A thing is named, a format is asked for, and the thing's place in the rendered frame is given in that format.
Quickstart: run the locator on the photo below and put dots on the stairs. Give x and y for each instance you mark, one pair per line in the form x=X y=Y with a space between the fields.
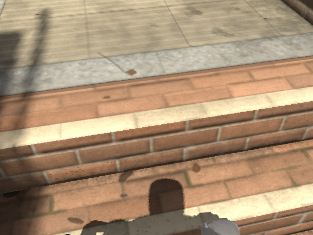
x=253 y=167

